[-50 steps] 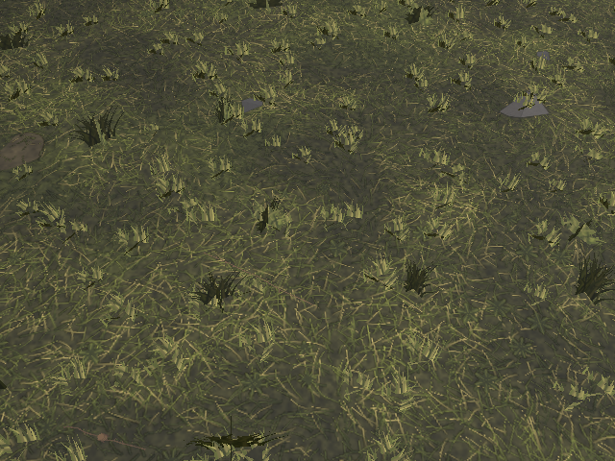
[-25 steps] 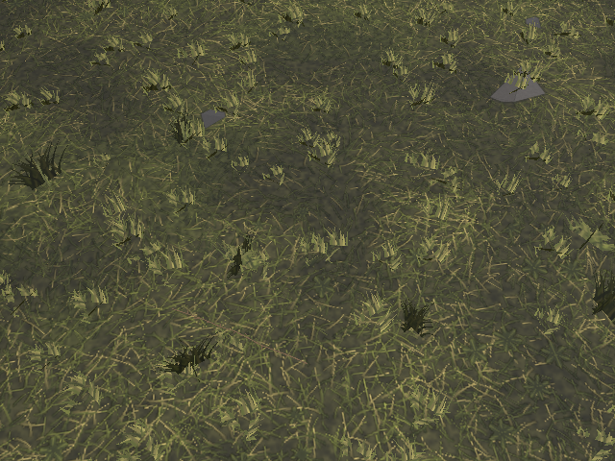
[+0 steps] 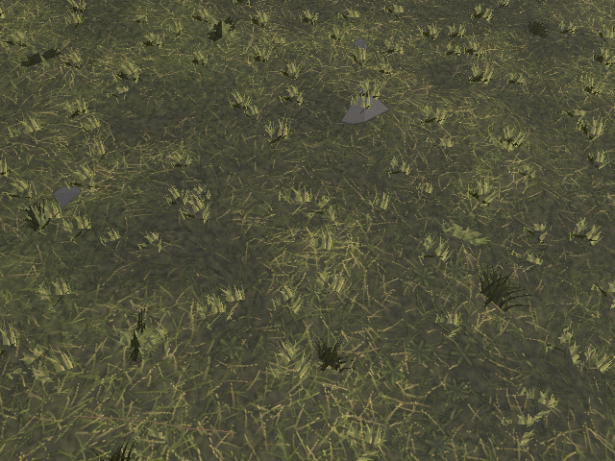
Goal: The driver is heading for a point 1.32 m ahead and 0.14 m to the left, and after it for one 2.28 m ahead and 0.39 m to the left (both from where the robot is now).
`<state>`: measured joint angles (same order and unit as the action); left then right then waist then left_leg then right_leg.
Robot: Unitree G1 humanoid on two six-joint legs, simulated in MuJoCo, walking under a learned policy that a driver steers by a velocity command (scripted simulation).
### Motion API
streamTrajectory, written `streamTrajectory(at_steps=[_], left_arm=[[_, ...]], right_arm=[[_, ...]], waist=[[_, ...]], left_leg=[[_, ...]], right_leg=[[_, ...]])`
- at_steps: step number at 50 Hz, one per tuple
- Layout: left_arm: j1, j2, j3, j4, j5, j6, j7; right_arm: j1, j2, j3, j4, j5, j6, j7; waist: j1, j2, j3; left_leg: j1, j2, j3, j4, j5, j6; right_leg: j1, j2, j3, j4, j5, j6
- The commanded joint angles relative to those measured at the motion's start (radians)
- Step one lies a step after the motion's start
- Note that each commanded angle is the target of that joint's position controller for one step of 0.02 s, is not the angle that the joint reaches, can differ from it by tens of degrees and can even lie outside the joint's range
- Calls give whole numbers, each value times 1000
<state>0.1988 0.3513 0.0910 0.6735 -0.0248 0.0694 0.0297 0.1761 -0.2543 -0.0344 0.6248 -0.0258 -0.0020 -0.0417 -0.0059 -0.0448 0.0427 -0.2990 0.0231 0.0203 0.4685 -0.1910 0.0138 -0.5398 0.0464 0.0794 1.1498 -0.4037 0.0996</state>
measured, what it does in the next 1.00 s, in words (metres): walks ahead: right foot, then left foot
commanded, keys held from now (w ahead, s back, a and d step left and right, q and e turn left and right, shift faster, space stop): e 0.16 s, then no key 0.04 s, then q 0.02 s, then w+q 0.78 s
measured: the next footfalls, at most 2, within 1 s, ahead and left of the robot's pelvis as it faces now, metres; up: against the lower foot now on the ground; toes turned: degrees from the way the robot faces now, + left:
right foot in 0.24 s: +0.01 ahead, -0.14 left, +0.00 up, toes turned -9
left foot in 0.82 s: +0.31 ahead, +0.12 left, +0.00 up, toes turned +9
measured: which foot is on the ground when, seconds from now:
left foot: down 0.00-0.24, up 0.26-0.80, down 0.82-1.00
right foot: up 0.00-0.22, down 0.24-0.82, up 0.84-1.00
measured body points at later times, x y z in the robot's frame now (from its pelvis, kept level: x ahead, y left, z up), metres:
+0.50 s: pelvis +0.03 -0.05 +0.01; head +0.03 -0.07 +0.46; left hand +0.14 +0.21 -0.09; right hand +0.10 -0.35 -0.11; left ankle +0.11 +0.12 -0.65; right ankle -0.03 -0.14 -0.74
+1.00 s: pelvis +0.25 +0.04 +0.00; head +0.29 +0.06 +0.45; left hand +0.32 +0.34 -0.11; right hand +0.43 -0.20 -0.10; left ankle +0.27 +0.12 -0.74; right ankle +0.26 -0.13 -0.65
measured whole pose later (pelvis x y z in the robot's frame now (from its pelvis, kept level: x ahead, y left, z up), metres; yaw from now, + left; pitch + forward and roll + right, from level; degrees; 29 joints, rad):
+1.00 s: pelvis +0.25 +0.04 +0.00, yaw +12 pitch +1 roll +0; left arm 0.22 0.31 0.05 0.73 0.00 -0.11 0.00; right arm 0.27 -0.29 -0.06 0.66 0.01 -0.05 0.03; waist -0.01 -0.03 0.05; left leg -0.29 -0.10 -0.02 0.44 -0.17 0.10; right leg -0.53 -0.10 0.05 1.15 -0.31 0.01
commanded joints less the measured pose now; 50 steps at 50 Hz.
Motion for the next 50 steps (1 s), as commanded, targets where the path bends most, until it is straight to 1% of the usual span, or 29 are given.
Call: streamTrajectory(at_steps=[1,4,8,10,11,12,13,14,15,16,17,18,21,23,29,35,37,38,39,40,41,42,43,44,45,46,47,48,50], left_arm=[[-39,33,5,-101,-1,-11,-6],[-55,16,-6,-120,4,-12,-22],[-36,35,3,-127,3,-2,-38],[27,21,5,-105,7,-2,-45],[58,32,8,-89,12,-4,-42],[99,80,17,-83,13,-7,-30],[96,151,24,-94,22,-13,-20],[157,136,24,-80,47,-34,-24],[144,116,15,-60,50,-55,-27],[92,99,9,-50,35,-71,-22],[64,74,-2,-44,24,-84,-17],[57,62,-9,-36,25,-94,-11],[91,35,-11,-15,42,-127,-4],[106,32,-9,0,43,-141,-4],[113,61,6,42,35,-148,-5],[170,90,23,94,12,-136,-16],[168,109,30,104,3,-128,-20],[160,126,34,106,0,-125,-19],[148,142,37,105,-3,-121,-18],[132,145,35,102,-7,-117,-15],[148,119,21,92,1,-124,-12],[204,-26,-26,30,49,-142,-20],[162,6,-31,17,22,-184,-27],[39,92,-7,-15,-23,-201,-33],[15,78,-16,-31,-22,-214,-31],[15,74,-15,-20,7,-218,-23],[35,80,-7,-13,23,-211,-22],[54,80,-5,-7,28,-198,-26],[73,57,-10,2,41,-177,-28]], right_arm=[[13,-161,-52,-46,1,2,-13],[-4,-197,-70,-38,9,8,-7],[-18,-218,-83,-21,29,8,8],[-36,-216,-83,-8,51,9,9],[10,-187,-72,18,58,7,11],[42,-116,-48,23,28,2,24],[0,-68,-23,-27,-10,-5,34],[-72,-150,-49,-29,17,-10,27],[-87,-186,-65,-23,46,-9,32],[-75,-185,-71,-4,50,-7,33],[-61,-192,-76,15,44,-5,32],[-41,-187,-79,29,44,-8,34],[-4,-148,-75,60,57,-29,39],[3,-134,-74,63,54,-35,39],[-33,-96,-57,36,45,-32,56],[-147,-65,-29,-45,52,-41,96],[-153,-73,-30,-67,54,-41,106],[-130,-90,-38,-73,53,-39,107],[-58,-119,-54,-64,51,-35,104],[92,-165,-82,-29,53,-32,97],[259,-234,-118,14,59,-21,79],[299,-361,-139,23,67,-20,60],[310,-318,-116,-20,55,-41,66],[273,-245,-94,-5,43,-55,73],[224,-221,-86,-3,45,-63,72],[146,-192,-76,-15,44,-64,70],[93,-166,-65,-34,33,-65,67],[66,-163,-63,-47,24,-66,64],[59,-173,-65,-39,32,-74,57]], waist=[[-28,221,-108],[-34,229,-130],[-25,242,-135],[18,220,-136],[24,175,-134],[13,-14,-168],[16,-265,-156],[112,-177,-166],[97,-138,-102],[71,-139,-45],[60,-148,-5],[47,-134,16],[44,-79,17],[44,-60,18],[59,-44,63],[101,-18,123],[86,-26,108],[63,-42,72],[13,-59,6],[-77,-44,-92],[-154,3,-193],[-86,304,-274],[-110,234,-465],[-137,149,-316],[-98,127,-209],[-51,64,-141],[-11,80,-110],[12,97,-99],[31,87,-81]], left_leg=[[227,237,-163,-133,318,207],[210,265,-123,-128,336,215],[193,294,-94,-101,345,206],[152,273,-65,-33,332,165],[75,237,-33,24,260,110],[-110,155,56,185,-32,11],[-354,26,109,364,-447,-71],[-394,44,-3,529,-451,-72],[-433,62,-37,585,-363,-50],[-471,67,-47,594,-275,-40],[-495,69,-60,595,-199,-42],[-490,63,-72,606,-126,-43],[-521,32,-121,617,22,-44],[-540,24,-146,579,76,-55],[-511,54,-110,397,168,-75],[-471,75,-11,220,111,3],[-403,50,33,179,38,42],[-327,17,65,170,-3,65],[-201,-31,98,168,-28,89],[20,-88,120,122,8,121],[327,-88,50,115,30,160],[666,200,-478,41,-128,318],[737,336,-904,-162,-296,427],[659,305,-759,-206,-237,353],[521,264,-622,-194,-150,318],[375,218,-515,-191,-39,288],[269,180,-440,-209,58,276],[203,163,-413,-235,110,278],[124,146,-355,-260,217,292]], right_leg=[[-76,-44,-33,-81,2,24],[34,-72,-71,-228,-21,5],[148,-65,-120,-410,3,-39],[274,-38,-146,-637,142,-94],[392,-22,-126,-764,251,-128],[584,-165,80,-813,400,-180],[616,-402,335,-819,428,-348],[540,-445,400,-903,138,-436],[515,-399,362,-950,-127,-396],[502,-354,321,-975,-223,-342],[501,-332,275,-998,-205,-311],[489,-313,229,-1015,-158,-292],[532,-302,113,-1037,-3,-270],[557,-309,57,-1046,69,-270],[547,-334,-80,-1067,205,-275],[603,-361,-192,-1036,307,-262],[621,-363,-221,-977,454,-248],[626,-358,-241,-907,657,-237],[618,-348,-267,-781,886,-221],[563,-312,-308,-573,1019,-191],[368,-271,-314,-320,904,-147],[-78,-113,-286,85,23,-69],[-195,-13,-12,264,-198,-63],[-291,-69,25,268,-96,-84],[-287,-115,12,195,-8,-107],[-231,-153,10,109,52,-109],[-158,-175,16,50,98,-107],[-110,-178,15,27,124,-100],[-82,-171,-7,-37,150,-67]])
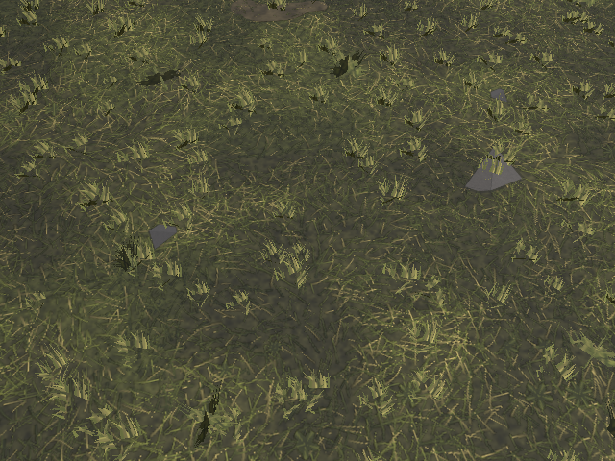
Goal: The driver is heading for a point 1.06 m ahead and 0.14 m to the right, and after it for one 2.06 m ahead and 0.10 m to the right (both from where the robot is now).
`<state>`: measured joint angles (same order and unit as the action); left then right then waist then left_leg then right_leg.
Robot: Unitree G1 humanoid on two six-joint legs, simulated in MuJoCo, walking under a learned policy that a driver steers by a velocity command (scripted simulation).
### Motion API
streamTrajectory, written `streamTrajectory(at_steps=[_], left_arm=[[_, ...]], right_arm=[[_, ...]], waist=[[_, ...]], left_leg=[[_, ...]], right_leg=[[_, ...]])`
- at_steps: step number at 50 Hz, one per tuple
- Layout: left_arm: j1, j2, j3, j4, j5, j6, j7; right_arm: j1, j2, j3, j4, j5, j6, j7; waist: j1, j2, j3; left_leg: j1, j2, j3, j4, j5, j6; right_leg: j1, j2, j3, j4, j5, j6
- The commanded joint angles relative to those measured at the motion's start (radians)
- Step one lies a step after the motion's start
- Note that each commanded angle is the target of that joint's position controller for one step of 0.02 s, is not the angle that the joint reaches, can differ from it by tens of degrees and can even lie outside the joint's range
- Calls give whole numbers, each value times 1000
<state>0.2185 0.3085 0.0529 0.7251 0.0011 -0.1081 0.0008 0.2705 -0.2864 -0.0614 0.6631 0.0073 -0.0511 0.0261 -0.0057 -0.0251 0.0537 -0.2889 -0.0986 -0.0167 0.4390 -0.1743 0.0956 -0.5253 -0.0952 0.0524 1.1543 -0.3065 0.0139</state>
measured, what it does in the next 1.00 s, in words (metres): walks ahead: right foot, then left foot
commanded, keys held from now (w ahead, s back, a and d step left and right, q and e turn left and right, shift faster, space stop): w+q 0.18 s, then w+e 0.82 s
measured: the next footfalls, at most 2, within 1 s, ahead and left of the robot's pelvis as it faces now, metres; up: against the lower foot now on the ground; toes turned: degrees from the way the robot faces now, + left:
right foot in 0.32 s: +0.38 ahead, -0.12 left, +0.00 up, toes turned +10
left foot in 0.80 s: +0.61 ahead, +0.11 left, +0.00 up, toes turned -9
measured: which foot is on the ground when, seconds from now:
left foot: down 0.00-0.34, up 0.36-0.78, down 0.80-1.00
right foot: up 0.00-0.30, down 0.32-0.80, up 0.82-1.00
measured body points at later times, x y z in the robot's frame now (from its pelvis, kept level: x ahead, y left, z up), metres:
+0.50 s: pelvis +0.29 -0.04 +0.00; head +0.32 -0.05 +0.45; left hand +0.35 +0.24 -0.10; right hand +0.45 -0.29 -0.10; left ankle +0.25 +0.09 -0.66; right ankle +0.34 -0.12 -0.74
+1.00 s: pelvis +0.56 +0.02 +0.01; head +0.58 +0.02 +0.45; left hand +0.73 +0.27 -0.10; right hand +0.61 -0.28 -0.09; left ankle +0.57 +0.12 -0.74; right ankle +0.54 -0.13 -0.66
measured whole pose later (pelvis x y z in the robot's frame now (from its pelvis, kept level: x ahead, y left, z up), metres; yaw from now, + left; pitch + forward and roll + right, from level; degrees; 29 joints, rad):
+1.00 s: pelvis +0.56 +0.02 +0.01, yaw -12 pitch +1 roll +2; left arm 0.28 0.33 0.07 0.70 -0.03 -0.02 0.00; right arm 0.26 -0.26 -0.06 0.74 -0.01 -0.10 0.01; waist -0.02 -0.05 0.02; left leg -0.17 -0.03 0.06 0.35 -0.19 0.03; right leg -0.57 -0.06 0.07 1.11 -0.30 0.01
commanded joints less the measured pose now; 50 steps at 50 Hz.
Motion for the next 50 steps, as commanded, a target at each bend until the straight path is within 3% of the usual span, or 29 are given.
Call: streamTrajectory(at_steps=[1,6,9,11,13,14,15,16,17,18,19,20,21,22,25,30,33,35,37,38,39,40,41,42,43,44,45,46,50], left_arm=[[36,89,25,-55,19,8,2],[-180,39,1,-109,12,2,-5],[-256,57,4,-130,-5,-10,-20],[-236,76,10,-119,-5,-19,-33],[-213,92,17,-115,-5,-22,-38],[-183,101,22,-110,-5,-23,-37],[-99,124,37,-87,-2,-24,-32],[36,160,50,-64,7,-26,-28],[164,250,72,-47,17,-22,-29],[215,211,67,-9,-16,-13,-44],[160,141,45,-23,-34,-9,-44],[104,115,36,-41,-21,2,-39],[72,105,29,-46,-10,10,-37],[57,90,24,-51,-4,11,-32],[58,93,23,-49,-9,16,-18],[118,146,43,-19,-25,32,8],[173,146,45,0,-32,46,15],[187,140,46,4,-35,55,18],[172,144,51,0,-33,63,20],[159,130,48,-5,-32,66,20],[151,97,37,-14,-26,65,17],[153,32,15,-36,-7,62,13],[283,-18,-3,-66,-36,52,13],[273,86,17,-42,-50,54,18],[177,133,32,-49,-43,59,18],[134,122,33,-54,-33,64,19],[102,111,35,-66,-23,65,15],[96,94,36,-73,-26,70,8],[44,39,23,-111,-24,83,-5]], right_arm=[[-28,-150,-39,-69,2,-27,-16],[36,-172,-45,-29,14,-15,-38],[85,-184,-50,-3,24,-8,-43],[100,-159,-42,15,20,-6,-46],[104,-162,-44,29,11,-1,-45],[98,-164,-44,30,8,3,-43],[90,-151,-38,30,6,6,-41],[92,-123,-24,20,-4,9,-40],[217,-68,-3,11,-3,-2,-40],[232,-72,4,11,4,-14,-38],[117,-154,-12,-9,17,-25,-34],[8,-157,-10,-33,17,-36,-31],[-51,-141,-8,-51,1,-46,-28],[-56,-133,-11,-54,-16,-52,-26],[-30,-90,-2,-49,-26,-53,-23],[-200,-46,21,-83,-20,-57,-21],[-278,-60,16,-98,-5,-66,-12],[-296,-80,6,-105,0,-71,-9],[-265,-104,-8,-100,5,-78,-10],[-206,-116,-18,-83,4,-80,-14],[-114,-143,-33,-67,-4,-83,-22],[40,-201,-49,-53,-16,-81,-31],[101,-269,-66,-19,-22,-62,-26],[80,-180,-51,-23,-7,-58,-19],[43,-122,-35,-28,-4,-56,-21],[-2,-102,-26,-28,-11,-54,-19],[-31,-79,-20,-19,-15,-52,-18],[-45,-71,-16,-11,-22,-54,-20],[-40,-102,-31,28,-12,-67,-21]], waist=[[32,62,-74],[-43,94,-24],[-68,105,-23],[-63,123,-41],[-52,148,-34],[-34,158,-42],[12,145,-90],[72,109,-219],[56,-115,-390],[61,-284,-401],[81,-157,-247],[83,-60,-146],[65,-3,-60],[39,-3,-48],[6,-63,-67],[58,-56,-41],[83,-59,-41],[77,-68,-43],[45,-91,-47],[10,-91,-65],[-38,-77,-126],[-99,46,-265],[-39,356,-359],[-52,260,-273],[-71,163,-156],[-54,103,-98],[-40,104,-55],[-21,132,-40],[-11,117,-22]], left_leg=[[79,255,-288,-239,224,207],[19,178,-216,-219,142,136],[54,206,-278,-183,90,122],[153,249,-300,-135,92,110],[227,290,-316,-97,182,98],[253,289,-309,-56,296,88],[268,247,-267,60,475,68],[199,197,-214,272,480,40],[-113,64,-129,637,175,-40],[-355,-5,-111,830,-359,-82],[-463,66,-145,887,-322,-69],[-469,104,-118,866,-249,-62],[-467,131,-98,796,-201,-62],[-423,161,-101,713,-152,-66],[-343,164,-63,560,-122,-104],[-237,117,-41,217,134,-154],[-168,85,-54,116,220,-158],[-135,80,-75,62,193,-146],[-71,84,-78,27,133,-119],[16,89,-67,-11,123,-96],[171,132,-86,-25,100,-61],[413,310,-253,-12,27,3],[647,511,-682,-99,-183,157],[585,516,-747,-142,-358,153],[478,467,-590,-151,-301,114],[378,421,-461,-168,-160,93],[307,383,-373,-189,-57,85],[253,356,-297,-213,8,74],[201,350,-143,-277,171,100]], right_leg=[[-99,-22,10,-89,84,34],[-43,51,-8,-493,379,64],[9,81,9,-602,422,54],[9,66,21,-645,421,26],[14,62,6,-650,331,-15],[55,77,-21,-664,276,-41],[170,105,-57,-701,264,-76],[401,33,18,-661,300,-137],[781,-174,401,-663,221,-304],[882,-267,751,-850,-26,-378],[784,-246,713,-883,-169,-328],[654,-202,585,-893,-129,-292],[533,-161,496,-913,-21,-283],[473,-124,439,-927,68,-269],[401,-66,340,-955,238,-275],[293,-15,240,-953,280,-242],[294,-21,275,-919,230,-224],[335,-36,328,-878,187,-206],[359,-46,373,-824,189,-186],[347,-27,370,-773,206,-168],[306,19,334,-653,229,-138],[184,85,244,-369,78,-102],[-129,195,116,-85,-290,-51],[-251,110,127,55,-259,-35],[-272,79,116,91,-164,-28],[-241,50,95,81,-91,-17],[-228,28,90,45,-45,-11],[-192,5,83,22,-14,-9],[-199,-18,50,-72,65,9]])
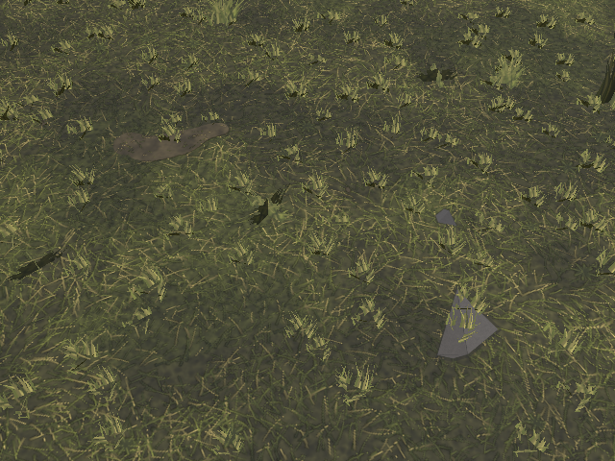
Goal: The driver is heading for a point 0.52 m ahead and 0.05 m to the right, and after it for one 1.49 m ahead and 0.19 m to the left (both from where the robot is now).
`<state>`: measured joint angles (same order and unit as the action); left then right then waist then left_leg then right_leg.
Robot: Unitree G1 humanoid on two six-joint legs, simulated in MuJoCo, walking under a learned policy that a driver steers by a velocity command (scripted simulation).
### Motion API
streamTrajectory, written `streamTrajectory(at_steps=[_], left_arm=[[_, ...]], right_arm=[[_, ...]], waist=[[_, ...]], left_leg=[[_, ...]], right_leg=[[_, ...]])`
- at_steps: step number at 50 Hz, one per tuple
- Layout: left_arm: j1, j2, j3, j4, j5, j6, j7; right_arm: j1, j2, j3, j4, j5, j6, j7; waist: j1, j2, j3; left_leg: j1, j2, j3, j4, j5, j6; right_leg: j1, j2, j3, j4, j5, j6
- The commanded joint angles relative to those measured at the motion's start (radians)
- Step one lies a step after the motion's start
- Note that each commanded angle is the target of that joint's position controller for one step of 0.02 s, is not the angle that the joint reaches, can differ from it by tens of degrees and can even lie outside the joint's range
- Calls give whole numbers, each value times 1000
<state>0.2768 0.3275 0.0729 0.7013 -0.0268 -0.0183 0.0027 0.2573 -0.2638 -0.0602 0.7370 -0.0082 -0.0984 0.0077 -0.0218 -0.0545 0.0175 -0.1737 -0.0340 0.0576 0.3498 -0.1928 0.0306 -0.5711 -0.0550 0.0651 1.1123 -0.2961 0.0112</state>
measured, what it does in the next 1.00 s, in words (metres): walks ahead: right foot, then left foot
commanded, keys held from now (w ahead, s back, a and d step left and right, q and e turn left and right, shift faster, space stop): w+e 0.34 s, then w+q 0.66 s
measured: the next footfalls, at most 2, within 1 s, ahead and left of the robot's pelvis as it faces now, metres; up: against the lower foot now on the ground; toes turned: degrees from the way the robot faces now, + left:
right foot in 0.30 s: +0.31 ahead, -0.17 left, +0.00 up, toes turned -13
left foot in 0.86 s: +0.66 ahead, +0.00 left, +0.00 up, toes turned -3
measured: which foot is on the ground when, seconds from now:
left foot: down 0.00-0.32, up 0.34-0.84, down 0.86-1.00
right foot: up 0.00-0.28, down 0.30-0.86, up 0.88-1.00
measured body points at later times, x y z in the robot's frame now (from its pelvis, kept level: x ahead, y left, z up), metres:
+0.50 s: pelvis +0.26 -0.08 +0.00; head +0.29 -0.10 +0.45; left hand +0.45 +0.15 -0.10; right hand +0.32 -0.38 -0.12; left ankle +0.32 +0.09 -0.66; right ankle +0.27 -0.16 -0.74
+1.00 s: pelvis +0.56 -0.07 -0.01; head +0.60 -0.06 +0.44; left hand +0.68 +0.21 -0.12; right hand +0.69 -0.34 -0.11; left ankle +0.61 +0.00 -0.74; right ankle +0.47 -0.22 -0.65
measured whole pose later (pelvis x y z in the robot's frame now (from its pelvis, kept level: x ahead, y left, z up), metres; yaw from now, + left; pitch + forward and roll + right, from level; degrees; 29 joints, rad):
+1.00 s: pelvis +0.56 -0.07 -0.01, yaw +0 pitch +2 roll +0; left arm 0.24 0.30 0.04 0.74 0.00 -0.10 -0.01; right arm 0.24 -0.30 -0.06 0.68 0.01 -0.06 0.03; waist -0.01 -0.01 0.05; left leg -0.36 -0.10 -0.01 0.50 -0.17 0.09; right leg -0.42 -0.04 0.05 1.18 -0.38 0.00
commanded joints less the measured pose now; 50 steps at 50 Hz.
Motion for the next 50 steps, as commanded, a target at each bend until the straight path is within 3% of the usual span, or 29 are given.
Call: streamTrajectory(at_steps=[1,6,10,12,13,14,15,16,17,18,19,20,21,22,24,27,32,37,39,40,41,42,43,44,45,46,47,48,50], left_arm=[[-35,15,0,-97,6,-7,-10],[-170,-2,-16,-135,5,-23,-40],[-267,10,-15,-186,1,-22,-61],[-252,37,-1,-200,6,-17,-66],[-201,63,13,-194,10,-12,-65],[-76,101,36,-166,9,-7,-60],[101,160,70,-121,5,2,-43],[145,282,93,-113,-4,4,-25],[160,253,76,-151,-1,-13,-29],[134,165,48,-132,12,-26,-35],[84,133,37,-125,14,-33,-35],[14,101,26,-127,15,-36,-33],[-33,69,13,-132,26,-42,-33],[-53,61,8,-130,34,-47,-32],[-52,71,10,-101,34,-66,-32],[-25,82,13,-56,39,-80,-22],[0,98,13,-10,39,-83,-11],[55,111,23,49,24,-58,-4],[46,127,29,56,18,-41,5],[33,143,34,52,17,-34,11],[24,157,37,49,17,-25,19],[10,157,35,43,17,-16,27],[19,137,24,30,25,-20,36],[136,11,-20,-16,52,-47,17],[75,49,-21,-8,41,-85,-2],[-27,106,-5,-42,-3,-108,-17],[-74,99,-11,-61,-4,-121,-17],[-93,96,-8,-61,20,-124,-10],[-59,98,1,-60,38,-104,-5]], right_arm=[[-24,-137,-36,-36,3,-20,-4],[-4,-183,-43,3,11,-7,-10],[47,-218,-52,39,30,13,-12],[49,-245,-59,43,36,26,-16],[49,-262,-64,42,39,33,-21],[40,-266,-64,39,43,40,-25],[46,-241,-52,30,35,39,-30],[126,-114,-10,-24,-12,25,-20],[95,-127,3,-43,-6,-12,-6],[4,-201,-19,-53,42,-27,7],[-21,-189,-11,-58,53,-34,8],[-24,-178,-10,-41,36,-32,0],[-7,-180,-15,-28,24,-20,-2],[24,-174,-15,-15,24,-5,0],[56,-142,-9,8,23,21,-1],[-23,-118,-3,-11,22,36,-8],[-141,-86,7,-39,31,22,13],[-235,-76,13,-98,30,19,48],[-232,-85,9,-120,26,20,61],[-204,-100,2,-124,25,24,63],[-142,-126,-12,-118,23,28,61],[-12,-167,-37,-92,23,31,54],[148,-233,-67,-62,27,37,40],[196,-341,-91,-62,34,36,31],[223,-262,-66,-77,34,31,29],[190,-217,-51,-76,23,29,26],[124,-203,-48,-86,24,29,23],[61,-183,-41,-100,25,31,21],[-2,-154,-29,-127,11,33,15]], waist=[[3,134,17],[-41,104,39],[-56,105,62],[-25,129,30],[11,146,-12],[87,137,-81],[173,97,-168],[106,-164,-258],[122,-149,-435],[150,-54,-321],[116,-19,-198],[74,41,-128],[39,19,-94],[15,-9,-88],[-1,-5,-75],[21,5,-9],[77,8,42],[111,25,82],[92,8,64],[69,-11,30],[32,-31,-25],[-43,-21,-100],[-119,38,-197],[-41,295,-317],[-91,229,-427],[-109,176,-294],[-78,95,-187],[-39,43,-110],[22,92,-71]], left_leg=[[93,289,-187,-193,229,170],[114,266,-22,-197,301,139],[213,300,36,-156,377,110],[254,305,76,-56,647,88],[262,301,97,45,813,77],[221,281,126,219,892,56],[49,244,139,466,767,21],[-400,101,132,849,-55,-42],[-562,-6,-109,1027,-418,-48],[-642,63,-157,1039,-323,-31],[-630,108,-132,966,-235,-17],[-579,153,-120,889,-171,-23],[-506,182,-124,835,-128,-29],[-445,192,-123,825,-99,-36],[-413,193,-111,789,-52,-57],[-493,194,-124,663,102,-76],[-478,141,-109,378,345,-55],[-564,116,-86,252,256,-7],[-541,89,-46,233,148,24],[-479,57,-11,236,91,42],[-381,18,22,245,43,64],[-196,-25,40,211,65,93],[101,28,-85,188,115,145],[503,296,-617,155,-25,339],[605,361,-896,1,-113,378],[523,334,-747,-29,-104,319],[373,296,-626,-37,-35,288],[231,260,-538,-53,73,270],[66,208,-456,-98,215,266]], right_leg=[[-165,-62,36,-74,88,17],[-103,-45,-28,-345,316,-5],[-88,-22,-76,-459,268,-48],[-6,28,-126,-483,170,-87],[81,66,-155,-486,121,-110],[256,108,-172,-531,139,-143],[543,107,-114,-568,181,-185],[922,-163,364,-588,117,-335],[1023,-292,790,-759,-40,-448],[943,-271,637,-801,-26,-376],[788,-238,487,-806,53,-336],[644,-200,373,-810,167,-300],[537,-167,294,-834,275,-283],[465,-153,254,-863,319,-280],[397,-147,169,-910,393,-287],[391,-132,65,-960,397,-264],[447,-126,-65,-1000,336,-205],[650,-196,-107,-944,429,-190],[707,-211,-127,-867,619,-169],[718,-207,-145,-799,803,-155],[719,-198,-162,-694,981,-139],[665,-168,-199,-510,1055,-110],[467,-129,-211,-246,867,-70],[1,65,-183,151,59,4],[-148,126,27,276,-282,-3],[-231,63,60,283,-208,-24],[-224,19,42,204,-123,-34],[-185,-13,29,110,-77,-27],[-68,-41,28,25,-27,-2]])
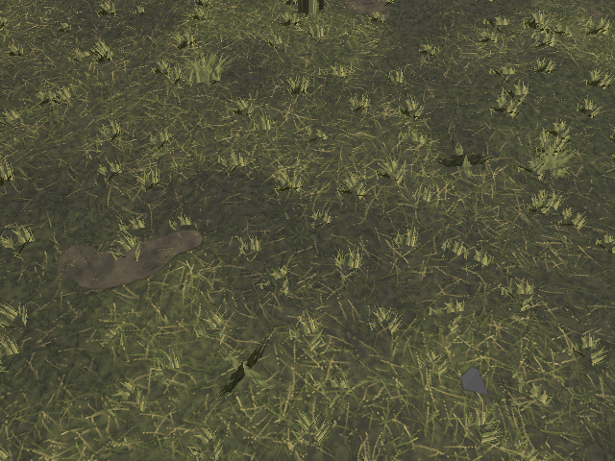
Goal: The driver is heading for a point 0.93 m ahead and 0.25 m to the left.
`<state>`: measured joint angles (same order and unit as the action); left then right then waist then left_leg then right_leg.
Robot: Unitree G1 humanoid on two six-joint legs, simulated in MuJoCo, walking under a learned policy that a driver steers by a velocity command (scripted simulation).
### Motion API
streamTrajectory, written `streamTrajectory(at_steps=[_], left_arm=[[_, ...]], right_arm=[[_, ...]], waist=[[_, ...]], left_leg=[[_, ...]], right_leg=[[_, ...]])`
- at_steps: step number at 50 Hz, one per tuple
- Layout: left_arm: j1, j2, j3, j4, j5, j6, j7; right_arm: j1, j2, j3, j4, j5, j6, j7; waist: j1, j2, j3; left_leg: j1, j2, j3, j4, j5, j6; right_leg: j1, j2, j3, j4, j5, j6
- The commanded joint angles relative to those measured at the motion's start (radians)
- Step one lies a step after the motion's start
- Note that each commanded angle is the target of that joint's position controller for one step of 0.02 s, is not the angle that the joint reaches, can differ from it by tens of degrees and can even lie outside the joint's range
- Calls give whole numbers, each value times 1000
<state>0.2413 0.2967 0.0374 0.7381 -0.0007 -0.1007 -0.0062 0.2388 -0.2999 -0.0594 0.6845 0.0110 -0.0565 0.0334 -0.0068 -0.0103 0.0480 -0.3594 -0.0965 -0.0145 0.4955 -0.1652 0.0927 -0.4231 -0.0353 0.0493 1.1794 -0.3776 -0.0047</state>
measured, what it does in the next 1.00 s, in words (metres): walks ahead, turning left: right foot, then left foot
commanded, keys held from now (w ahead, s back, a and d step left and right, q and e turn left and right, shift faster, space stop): w+q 0.92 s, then w+e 0.08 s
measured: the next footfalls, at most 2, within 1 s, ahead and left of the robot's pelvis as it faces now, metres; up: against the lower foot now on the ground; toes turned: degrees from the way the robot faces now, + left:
right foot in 0.32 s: +0.38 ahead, -0.13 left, +0.00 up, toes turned +16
left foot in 0.86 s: +0.55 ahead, +0.22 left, +0.00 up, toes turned +33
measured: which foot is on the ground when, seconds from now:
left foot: down 0.00-0.32, up 0.34-0.84, down 0.86-1.00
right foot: up 0.00-0.30, down 0.32-0.86, up 0.88-1.00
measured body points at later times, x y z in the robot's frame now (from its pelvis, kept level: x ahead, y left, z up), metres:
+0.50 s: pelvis +0.28 -0.04 +0.01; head +0.31 -0.05 +0.46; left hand +0.33 +0.26 -0.09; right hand +0.47 -0.28 -0.11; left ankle +0.20 +0.08 -0.64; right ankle +0.34 -0.14 -0.73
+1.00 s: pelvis +0.51 +0.12 +0.00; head +0.53 +0.15 +0.45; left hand +0.44 +0.41 -0.12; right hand +0.78 -0.03 -0.09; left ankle +0.51 +0.20 -0.73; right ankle +0.53 -0.06 -0.64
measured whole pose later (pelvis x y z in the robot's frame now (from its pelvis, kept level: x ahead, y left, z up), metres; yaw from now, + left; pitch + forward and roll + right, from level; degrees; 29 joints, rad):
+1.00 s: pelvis +0.51 +0.12 +0.00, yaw +35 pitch +1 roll +0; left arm 0.22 0.31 0.05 0.77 -0.02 -0.10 -0.01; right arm 0.22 -0.29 -0.07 0.64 0.01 -0.04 0.03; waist 0.01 -0.02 0.07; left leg -0.34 -0.09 0.01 0.50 -0.17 0.10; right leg -0.44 -0.08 0.02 1.18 -0.36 0.00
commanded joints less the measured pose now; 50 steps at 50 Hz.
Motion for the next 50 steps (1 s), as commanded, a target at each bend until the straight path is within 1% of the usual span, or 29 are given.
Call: streamTrajectory(at_steps=[1,3,7,11,14,15,16,17,18,19,20,21,22,24,29,33,37,38,40,41,42,43,44,45,46,47,48,49,50], left_arm=[[-2,116,35,-91,16,-10,5],[-15,92,27,-93,20,6,11],[-171,50,9,-126,15,2,9],[-257,80,19,-148,-5,-14,-7],[-212,119,40,-140,-10,-27,-13],[-147,129,49,-122,-8,-31,-11],[-52,157,64,-106,3,-36,-4],[90,210,77,-95,14,-35,5],[147,275,94,-58,21,-20,-4],[110,173,74,-80,0,-17,-8],[75,123,60,-86,-3,-11,-3],[34,109,52,-88,7,-7,-2],[10,89,46,-79,9,-4,0],[-2,73,41,-64,12,-9,4],[13,119,59,-17,7,-14,6],[17,144,63,9,3,0,11],[68,176,72,46,-14,18,13],[70,185,75,51,-20,24,13],[63,216,85,53,-30,36,19],[57,231,90,51,-34,43,23],[41,226,87,46,-38,48,27],[54,188,70,33,-18,44,31],[149,37,21,-30,25,23,16],[57,115,29,-40,-5,-14,1],[-41,163,42,-73,-41,-32,-6],[-37,146,34,-63,-38,-40,-4],[-27,142,36,-42,-17,-38,2],[1,146,40,-25,-10,-24,1],[25,140,41,-13,-10,-10,-2]], right_arm=[[5,-121,-32,-75,-6,-10,-15],[13,-141,-37,-67,-2,-12,-26],[58,-163,-44,-41,9,0,-46],[116,-165,-47,-14,18,14,-52],[103,-158,-49,-15,14,21,-55],[87,-143,-45,-20,12,24,-54],[87,-103,-31,-27,7,22,-50],[113,-38,-8,-43,-11,19,-47],[237,-12,3,-78,24,10,-46],[218,-120,-17,-43,30,12,-50],[112,-163,-31,-54,22,17,-49],[66,-150,-31,-62,12,21,-50],[34,-136,-34,-74,5,21,-46],[46,-100,-32,-78,18,28,-35],[-28,-51,-19,-113,11,40,-27],[-126,-31,-9,-130,11,26,-4],[-228,-26,-5,-171,16,23,20],[-235,-34,-9,-179,15,23,25],[-196,-68,-26,-183,9,30,27],[-118,-98,-43,-168,7,34,25],[36,-141,-71,-128,9,39,17],[207,-209,-103,-84,14,50,-3],[162,-322,-113,-94,22,41,-12],[195,-243,-89,-126,15,23,-6],[162,-190,-71,-110,6,7,-2],[104,-154,-58,-102,6,0,-3],[35,-118,-46,-108,0,-2,-5],[-6,-86,-32,-116,-13,-6,-8],[-20,-81,-29,-111,-19,-11,-9]], waist=[[21,59,-95],[25,60,-76],[-35,87,-54],[-66,104,-56],[-27,137,-60],[11,141,-76],[59,120,-147],[103,-17,-288],[36,-369,-360],[60,-222,-268],[86,-130,-156],[72,-62,-101],[60,-58,-55],[36,-109,-43],[38,-67,-17],[70,-53,3],[95,-47,37],[87,-51,38],[42,-82,-7],[-8,-92,-57],[-97,-71,-136],[-172,11,-223],[-32,293,-301],[-110,186,-434],[-119,133,-282],[-71,57,-194],[-31,27,-141],[2,47,-122],[18,64,-118]], left_leg=[[207,259,-353,-256,235,210],[130,234,-289,-269,296,208],[70,165,-223,-250,192,142],[135,197,-318,-193,79,116],[204,231,-409,-104,67,89],[195,213,-410,-53,82,72],[158,163,-372,77,95,40],[39,87,-274,361,-92,2],[-306,-16,-166,651,-448,-49],[-409,68,-190,771,-392,-66],[-429,97,-163,795,-296,-73],[-396,128,-138,779,-226,-81],[-384,154,-135,737,-181,-86],[-324,187,-112,694,-139,-90],[-392,209,-88,541,-25,-114],[-342,198,-30,317,161,-103],[-312,177,28,178,156,-67],[-297,166,43,157,119,-51],[-193,107,96,139,17,-8],[-86,68,120,129,-22,19],[131,29,126,67,35,56],[442,92,-16,49,49,105],[744,361,-591,-34,-117,285],[781,425,-827,-178,-275,326],[682,398,-685,-206,-216,272],[532,365,-543,-207,-109,234],[401,333,-439,-210,26,204],[312,307,-366,-231,140,191],[256,301,-332,-253,203,191]], right_leg=[[-197,-62,31,-77,65,33],[-181,-53,8,-173,118,69],[-110,-2,-4,-490,386,93],[-51,36,25,-647,444,79],[9,33,45,-692,336,34],[97,34,28,-728,329,10],[265,-12,53,-739,313,-29],[515,-189,230,-734,237,-87],[750,-378,709,-850,-36,-237],[692,-372,729,-890,-223,-216],[584,-330,560,-894,-163,-176],[481,-288,433,-906,-15,-158],[412,-252,343,-924,99,-157],[342,-211,215,-967,201,-150],[354,-228,50,-1020,387,-187],[375,-202,-93,-1022,461,-158],[453,-231,-161,-1001,519,-136],[479,-240,-177,-977,589,-127],[518,-243,-216,-857,913,-108],[517,-236,-234,-733,1059,-97],[445,-209,-262,-538,1071,-70],[208,-170,-259,-248,800,-30],[-240,34,-189,109,-171,28],[-341,51,44,220,-221,18],[-415,6,48,200,-116,0],[-376,-46,34,111,-21,-10],[-311,-83,24,31,33,-3],[-238,-111,28,-6,71,3],[-193,-118,22,-23,89,12]])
